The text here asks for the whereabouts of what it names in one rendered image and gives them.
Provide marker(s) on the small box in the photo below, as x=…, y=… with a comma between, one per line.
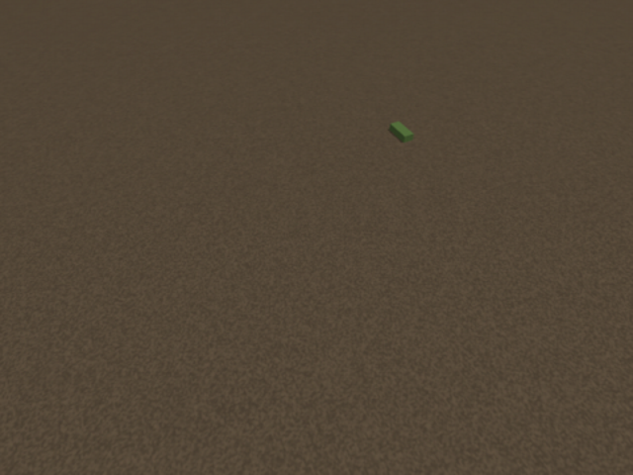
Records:
x=403, y=133

